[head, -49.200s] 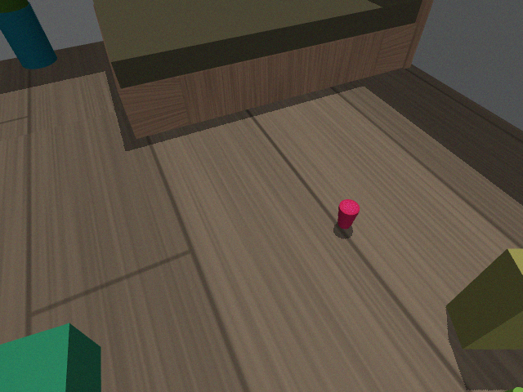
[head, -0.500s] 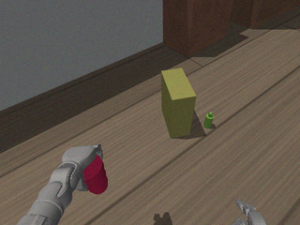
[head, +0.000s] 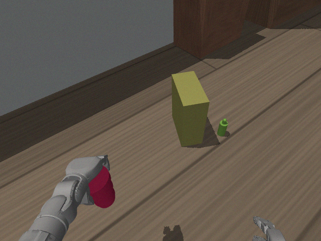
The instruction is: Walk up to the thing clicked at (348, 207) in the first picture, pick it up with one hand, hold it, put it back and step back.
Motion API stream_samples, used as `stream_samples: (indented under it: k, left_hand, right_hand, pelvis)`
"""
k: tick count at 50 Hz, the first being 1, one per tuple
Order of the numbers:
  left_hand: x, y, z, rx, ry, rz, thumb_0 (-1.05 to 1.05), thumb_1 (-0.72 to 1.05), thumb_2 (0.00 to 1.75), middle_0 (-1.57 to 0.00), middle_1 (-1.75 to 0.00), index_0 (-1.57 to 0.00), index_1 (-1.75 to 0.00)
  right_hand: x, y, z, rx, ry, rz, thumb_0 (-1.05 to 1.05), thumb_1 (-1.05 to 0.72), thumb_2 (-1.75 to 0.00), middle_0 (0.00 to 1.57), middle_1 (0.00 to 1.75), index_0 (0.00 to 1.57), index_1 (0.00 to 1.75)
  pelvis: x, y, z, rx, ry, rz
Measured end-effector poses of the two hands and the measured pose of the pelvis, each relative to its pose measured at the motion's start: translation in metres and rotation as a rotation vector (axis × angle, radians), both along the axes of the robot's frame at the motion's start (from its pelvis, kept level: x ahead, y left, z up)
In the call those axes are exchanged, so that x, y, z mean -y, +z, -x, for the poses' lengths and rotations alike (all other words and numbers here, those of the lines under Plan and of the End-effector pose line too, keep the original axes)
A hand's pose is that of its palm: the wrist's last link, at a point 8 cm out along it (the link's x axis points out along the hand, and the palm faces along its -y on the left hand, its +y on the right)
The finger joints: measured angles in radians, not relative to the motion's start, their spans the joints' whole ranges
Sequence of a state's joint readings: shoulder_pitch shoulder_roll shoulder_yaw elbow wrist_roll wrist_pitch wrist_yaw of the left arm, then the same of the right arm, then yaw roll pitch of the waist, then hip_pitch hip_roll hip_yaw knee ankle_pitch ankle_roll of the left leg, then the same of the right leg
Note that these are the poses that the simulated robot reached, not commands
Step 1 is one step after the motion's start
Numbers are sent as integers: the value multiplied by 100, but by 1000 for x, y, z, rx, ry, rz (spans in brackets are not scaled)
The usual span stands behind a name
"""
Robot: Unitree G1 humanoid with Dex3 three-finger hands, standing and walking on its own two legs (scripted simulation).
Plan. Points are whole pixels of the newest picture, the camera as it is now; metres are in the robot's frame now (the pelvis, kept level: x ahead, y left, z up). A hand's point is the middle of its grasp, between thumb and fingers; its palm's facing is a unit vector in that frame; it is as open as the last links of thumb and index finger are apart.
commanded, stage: crouch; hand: left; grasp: from above
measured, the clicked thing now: (100, 189) +0.30 +0.21 -0.11
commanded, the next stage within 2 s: lower in 1.82 s
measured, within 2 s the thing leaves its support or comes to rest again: neither
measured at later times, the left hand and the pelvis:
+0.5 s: hand (103, 193) +0.32 +0.24 -0.21, palm faces -0.45 +0.04 -0.89, open 11.6 cm; pelvis -0.03 +0.00 -0.09, yaw +0 degrees
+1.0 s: hand (118, 200) +0.38 +0.24 -0.44, palm faces -0.47 +0.00 -0.88, open 11.5 cm; pelvis -0.06 +0.01 -0.29, yaw -1 degrees
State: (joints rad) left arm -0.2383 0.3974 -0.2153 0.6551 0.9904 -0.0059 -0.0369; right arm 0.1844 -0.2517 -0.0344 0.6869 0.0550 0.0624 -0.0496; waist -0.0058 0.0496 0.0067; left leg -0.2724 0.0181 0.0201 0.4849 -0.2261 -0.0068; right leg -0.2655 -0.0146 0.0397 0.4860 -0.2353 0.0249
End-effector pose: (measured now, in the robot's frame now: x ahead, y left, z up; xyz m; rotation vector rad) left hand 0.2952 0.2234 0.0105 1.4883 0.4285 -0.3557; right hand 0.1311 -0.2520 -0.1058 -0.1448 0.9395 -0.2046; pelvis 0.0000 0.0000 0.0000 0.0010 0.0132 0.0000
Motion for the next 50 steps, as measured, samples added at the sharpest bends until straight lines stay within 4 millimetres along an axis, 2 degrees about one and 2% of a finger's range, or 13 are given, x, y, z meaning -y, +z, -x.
stream_samples:
  k: [5, 9, 13, 17, 26, 34, 41, 46, 50]
  left_hand:
    - [0, -13, 2, -6, -11, -5, 1, -23, 87, -50, -107, -39, -98]
    - [-1, -31, 3, -6, -14, -14, 0, -24, 90, -49, -109, -38, -99]
    - [-3, -55, 0, -14, -14, -35, 0, -25, 93, -47, -111, -37, -100]
    - [-5, -87, -7, -18, -29, -55, 0, -26, 96, -46, -112, -36, -101]
    - [-10, -177, -40, 39, -50, -82, 0, -24, 95, -44, -113, -34, -102]
    - [-16, -256, -72, 64, -6, -91, 0, -23, 91, -45, -112, -35, -102]
    - [-18, -324, -83, 17, -9, -78, 1, -22, 89, -46, -111, -36, -101]
    - [-17, -368, -88, 6, -25, -56, 1, -23, 88, -48, -109, -38, -100]
    - [-18, -396, -93, 17, -29, -46, 1, -25, 89, -49, -108, -39, -99]
  right_hand:
    - [2, -2, 2, -19, -1, 5, 1, -91, -90, 20, 30, 20, 30]
    - [5, -6, 8, -54, 2, 19, 0, -90, -90, 20, 30, 20, 30]
    - [10, -14, 21, -107, 5, 37, 0, -90, -90, 20, 30, 20, 30]
    - [19, -30, 42, -164, 0, 66, 0, -90, -89, 20, 30, 20, 30]
    - [34, -99, 107, -327, -48, 143, 0, -90, -89, 20, 30, 20, 30]
    - [23, -173, 155, -431, -88, 150, 0, -91, -89, 20, 30, 20, 30]
    - [6, -232, 167, -460, -62, 111, 0, -91, -90, 20, 30, 20, 30]
    - [1, -267, 163, -464, -17, 97, 0, -91, -90, 21, 30, 21, 30]
    - [3, -289, 157, -466, 21, 100, 0, -91, -90, 21, 30, 21, 30]
  pelvis:
    - [1, -1, -1, -14, 4, 0]
    - [1, -5, 1, -38, 10, 1]
    - [1, -12, 4, -84, 16, 6]
    - [0, -29, 9, -163, 18, 13]
    - [-5, -102, 27, -366, 13, 35]
    - [-11, -176, 43, -508, 4, 49]
    - [-13, -230, 54, -587, 5, 62]
    - [-12, -263, 58, -628, 6, 71]
    - [-9, -285, 59, -650, 7, 77]
